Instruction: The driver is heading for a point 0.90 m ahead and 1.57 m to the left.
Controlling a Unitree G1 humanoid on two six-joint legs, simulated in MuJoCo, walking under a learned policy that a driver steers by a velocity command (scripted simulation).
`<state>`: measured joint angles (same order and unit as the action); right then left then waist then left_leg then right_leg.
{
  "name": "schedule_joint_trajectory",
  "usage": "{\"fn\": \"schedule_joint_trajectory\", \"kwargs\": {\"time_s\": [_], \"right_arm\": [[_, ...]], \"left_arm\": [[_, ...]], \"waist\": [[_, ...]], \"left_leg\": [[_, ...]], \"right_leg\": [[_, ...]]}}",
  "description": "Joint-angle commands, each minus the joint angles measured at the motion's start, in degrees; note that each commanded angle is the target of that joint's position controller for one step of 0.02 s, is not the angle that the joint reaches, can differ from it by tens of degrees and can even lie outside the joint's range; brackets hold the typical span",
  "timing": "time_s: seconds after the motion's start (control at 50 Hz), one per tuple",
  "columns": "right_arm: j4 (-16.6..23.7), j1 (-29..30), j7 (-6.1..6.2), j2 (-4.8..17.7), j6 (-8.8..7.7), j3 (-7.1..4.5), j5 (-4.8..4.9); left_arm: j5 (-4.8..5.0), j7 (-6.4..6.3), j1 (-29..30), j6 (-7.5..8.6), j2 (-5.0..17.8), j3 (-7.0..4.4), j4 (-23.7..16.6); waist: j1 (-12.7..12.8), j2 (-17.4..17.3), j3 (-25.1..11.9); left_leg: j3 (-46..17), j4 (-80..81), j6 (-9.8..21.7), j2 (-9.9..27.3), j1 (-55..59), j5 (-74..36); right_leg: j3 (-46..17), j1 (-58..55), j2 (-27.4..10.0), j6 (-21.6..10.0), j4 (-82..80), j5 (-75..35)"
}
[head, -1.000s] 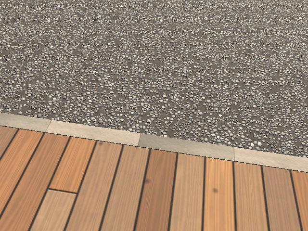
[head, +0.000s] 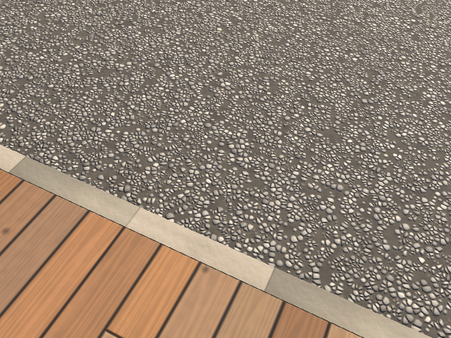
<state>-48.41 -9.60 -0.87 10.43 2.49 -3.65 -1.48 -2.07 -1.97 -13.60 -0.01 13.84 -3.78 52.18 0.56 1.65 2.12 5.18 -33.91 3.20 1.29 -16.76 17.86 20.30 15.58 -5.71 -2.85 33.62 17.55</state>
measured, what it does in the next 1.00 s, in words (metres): walks ahead, turning left: right foot, then left foot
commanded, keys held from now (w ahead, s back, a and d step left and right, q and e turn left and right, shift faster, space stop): w+q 1.00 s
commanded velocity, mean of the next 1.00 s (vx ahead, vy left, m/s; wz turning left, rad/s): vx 0.39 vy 0.00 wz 0.59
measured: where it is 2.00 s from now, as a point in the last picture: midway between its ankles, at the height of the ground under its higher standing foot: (77, 243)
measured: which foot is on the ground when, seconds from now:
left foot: down 0.00-0.50, up 0.52-0.98, down 1.00-1.00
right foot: down 0.00-0.00, up 0.02-0.46, down 0.48-0.98, up 1.00-1.00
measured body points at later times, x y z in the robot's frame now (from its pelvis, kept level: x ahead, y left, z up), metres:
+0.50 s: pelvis +0.14 -0.01 +0.00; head +0.16 -0.01 +0.45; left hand +0.26 +0.28 -0.08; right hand +0.21 -0.28 -0.13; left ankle +0.01 +0.09 -0.72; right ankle +0.23 -0.10 -0.73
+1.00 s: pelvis +0.35 +0.09 -0.01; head +0.39 +0.12 +0.44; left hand +0.18 +0.29 -0.15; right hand +0.67 +0.03 -0.10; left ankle +0.41 +0.20 -0.73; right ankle +0.24 -0.10 -0.71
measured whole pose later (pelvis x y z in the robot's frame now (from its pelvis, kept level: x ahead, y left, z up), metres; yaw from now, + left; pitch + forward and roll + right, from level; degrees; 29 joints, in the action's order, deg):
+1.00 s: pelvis +0.35 +0.09 -0.01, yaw +35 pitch +2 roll -1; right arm -38.3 -1.1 -4.1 14.4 -0.8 -2.4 -2.9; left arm -1.1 -1.0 -24.9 2.9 13.8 -2.4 50.7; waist 3.1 -0.9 3.6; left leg 6.1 -33.1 9.1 -2.8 -28.1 9.8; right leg 16.4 -3.6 -4.3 1.3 30.2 28.5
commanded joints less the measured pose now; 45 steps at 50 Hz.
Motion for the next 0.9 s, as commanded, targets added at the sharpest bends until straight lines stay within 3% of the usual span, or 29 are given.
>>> {"fn": "schedule_joint_trajectory", "kwargs": {"time_s": [0.02, 0.04, 0.08, 0.12, 0.14, 0.18, 0.22, 0.38, 0.44, 0.46, 0.48, 0.5, 0.52, 0.54, 0.56, 0.58, 0.62, 0.7, 0.78, 0.86, 0.9], "right_arm": [[2.51, -8.19, 1.26, 15.76, -1.88, -3.91, 0.08], [0.21, -14.12, 1.64, 15.23, -1.51, -4.53, 0.20], [1.18, -9.17, 2.00, 10.92, -0.73, -3.09, 0.52], [3.14, -4.76, 1.92, 9.06, -1.28, -2.26, 1.15], [3.27, -5.41, 1.54, 9.03, -2.04, -2.18, 1.07], [2.72, -7.82, 0.99, 10.36, -3.60, -2.50, 1.04], [2.25, -9.89, 0.78, 11.26, -4.44, -2.74, 0.94], [2.38, -13.84, 0.39, 13.70, -5.25, -3.53, 0.30], [4.07, -10.07, 0.27, 14.61, -5.53, -3.85, 0.18], [4.74, -7.86, 0.28, 14.72, -5.54, -3.90, 0.49], [5.12, -7.36, 0.24, 13.03, -5.82, -3.45, 0.64], [6.44, -7.25, 0.11, 8.38, -6.32, -2.09, 1.07], [9.10, -8.75, 0.06, 6.58, -6.24, -1.58, 1.54], [7.29, -11.62, 0.29, 9.82, -5.44, -1.93, 0.20], [6.31, -10.26, -0.31, 10.53, -5.15, -2.12, -0.20], [5.92, -9.10, -0.95, 9.81, -4.93, -1.99, -0.09], [5.75, -8.26, -2.04, 9.34, -4.02, -1.85, -0.70], [8.01, -3.11, -2.97, 8.42, -2.99, -1.35, -0.54], [10.51, 4.14, -3.72, 7.12, -2.84, -0.42, -0.64], [13.47, 11.69, -4.80, 5.77, -3.00, 0.82, -0.69], [14.01, 12.03, -4.61, 6.25, -2.89, 0.82, -0.89]], "left_arm": [[1.03, 0.55, -2.67, -0.70, 1.95, -0.78, -5.88], [-0.01, 0.40, 3.53, -1.33, 4.44, -0.99, -6.99], [0.61, 1.74, 4.50, -0.77, 5.20, -1.34, -7.39], [-0.45, 2.62, 4.25, 0.33, 6.78, -1.85, -7.12], [-0.67, 2.91, 3.82, 0.44, 6.34, -1.84, -6.81], [-0.44, 3.10, 4.23, 0.56, 5.04, -1.54, -7.02], [-0.21, 3.01, 6.12, 0.61, 4.59, -1.31, -7.95], [0.68, 3.21, 14.13, 1.76, 4.75, -0.41, -12.84], [1.21, 2.86, 9.04, 2.73, 5.79, -0.62, -12.99], [1.28, 2.53, 4.10, 3.23, 5.81, -0.77, -11.73], [0.74, 1.85, -1.69, 3.99, 7.53, -1.43, -10.10], [-0.73, 1.00, -9.78, 4.74, 12.76, -2.61, -9.63], [-1.00, 0.78, -11.20, 4.23, 18.87, -3.64, -9.44], [-0.78, 0.95, -6.56, 3.72, 14.71, -2.93, -10.43], [-0.04, 1.29, -2.38, 3.69, 9.69, -1.67, -11.68], [0.16, 1.51, -0.29, 3.93, 7.02, -0.94, -11.83], [0.18, 1.28, -1.01, 4.70, 5.51, -0.37, -11.19], [0.97, 1.90, -6.41, 6.01, 5.97, -0.60, -8.87], [0.93, 1.80, -7.82, 5.79, 5.52, -0.29, -7.73], [1.00, 1.36, -9.66, 5.43, 7.60, -0.71, -6.25], [1.02, 1.05, -10.87, 4.88, 8.59, -0.86, -5.20]], "waist": [[-1.73, -22.11, -3.61], [-5.75, -12.97, -2.83], [-2.71, -7.64, 0.17], [-1.13, -8.89, 1.00], [-1.03, -7.16, -0.24], [-1.12, -4.54, -1.33], [-1.88, -5.27, -1.01], [-4.81, -7.55, 0.75], [-1.24, -8.31, -0.37], [1.76, -7.15, -1.19], [4.34, -3.94, -3.41], [7.70, 6.47, -9.05], [5.38, 19.35, -10.07], [1.60, 11.09, -4.69], [0.30, 4.08, -0.16], [-0.51, 1.31, 1.61], [-0.39, 4.61, 0.45], [0.13, 3.92, -0.96], [0.92, 3.83, 1.14], [2.58, 3.74, 3.52], [2.24, 3.57, 3.20]], "left_leg": [[-31.47, 18.21, 10.86, 19.14, 13.35, -20.59], [-32.10, 18.34, 16.13, 19.83, 14.23, -14.39], [-27.48, 22.89, 13.33, 14.14, 11.21, 9.27], [-25.10, 25.46, 11.21, 10.25, 11.86, 8.98], [-24.38, 25.15, 11.23, 9.53, 13.00, 5.08], [-23.64, 24.54, 11.51, 9.01, 14.96, -0.35], [-23.87, 24.49, 11.86, 8.62, 15.55, -1.34], [-26.96, 21.34, 11.93, 8.18, 11.17, -1.86], [-28.57, 17.04, 9.22, 7.39, 4.55, -6.30], [-28.08, 13.56, 7.66, 5.72, 0.49, -6.47], [-25.94, 6.35, 5.80, 1.74, -4.31, -5.52], [-18.08, -11.82, 3.43, -4.42, -9.68, 0.74], [-11.77, -24.36, 2.38, -11.09, -23.48, 16.32], [-13.30, -32.49, 3.04, -5.04, -25.07, 12.19], [-12.77, -33.40, 3.03, -2.99, -24.40, 6.81], [-12.14, -31.89, 2.22, -1.06, -22.72, 2.77], [-10.03, -32.06, 0.60, 0.28, -21.56, -1.85], [-8.84, -33.48, -0.76, 0.54, -26.15, -6.76], [-6.13, -23.35, -1.55, 0.99, -27.54, -12.25], [-0.41, -8.35, 0.41, 1.00, -21.40, -14.12], [1.88, -4.01, 2.48, -0.70, -17.98, -11.03]], "right_leg": [[-4.94, 16.40, 2.07, 4.67, 15.44, 16.24], [-14.69, 21.61, 3.11, 4.87, 24.91, 20.09], [-19.30, 24.44, 1.35, 4.41, 25.64, 9.47], [-19.66, 24.45, 1.65, 4.07, 24.04, 1.72], [-19.81, 23.85, 2.13, 4.03, 24.25, -0.37], [-20.26, 23.98, 2.32, 4.42, 22.32, -2.64], [-20.51, 24.51, 2.44, 5.19, 18.95, -3.57], [-21.03, 18.17, 3.83, 5.80, 4.69, -4.18], [-21.08, 4.94, 5.38, 4.29, -0.95, -2.85], [-20.16, -3.42, 6.35, 3.87, -5.07, -5.11], [-20.90, -13.36, 5.65, 3.36, -7.91, -4.58], [-34.88, -22.92, -7.63, 1.12, -14.54, 9.47], [-60.48, -26.19, -18.70, -3.14, -24.76, 25.32], [-61.12, -19.13, -19.38, -5.18, -24.64, 30.14], [-53.68, -13.72, -16.55, -4.77, -24.13, 25.49], [-44.32, -10.62, -13.20, -3.82, -24.05, 14.70], [-32.78, -10.75, -8.85, -2.78, -24.06, -1.50], [-23.36, -14.52, -8.71, -3.66, -22.43, -23.35], [-16.52, -14.69, -7.76, -4.01, -22.87, -28.04], [-11.87, -15.08, -8.42, -3.58, -23.42, -30.66], [-9.63, -18.13, -9.09, -3.04, -20.25, -40.74]]}}
Keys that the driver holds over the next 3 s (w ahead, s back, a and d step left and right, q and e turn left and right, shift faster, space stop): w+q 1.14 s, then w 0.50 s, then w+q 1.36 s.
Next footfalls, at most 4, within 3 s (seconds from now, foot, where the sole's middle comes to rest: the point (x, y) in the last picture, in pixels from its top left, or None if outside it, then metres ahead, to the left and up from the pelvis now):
0.48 right None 0.27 -0.09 -0.76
1.00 left None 0.44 0.22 -0.76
1.54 right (123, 239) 0.79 0.34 -0.76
2.12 left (17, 225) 0.83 0.69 -0.76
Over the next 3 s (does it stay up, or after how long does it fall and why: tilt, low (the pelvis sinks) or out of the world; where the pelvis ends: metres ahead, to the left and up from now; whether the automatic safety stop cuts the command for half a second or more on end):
stays up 0.98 0.96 0.02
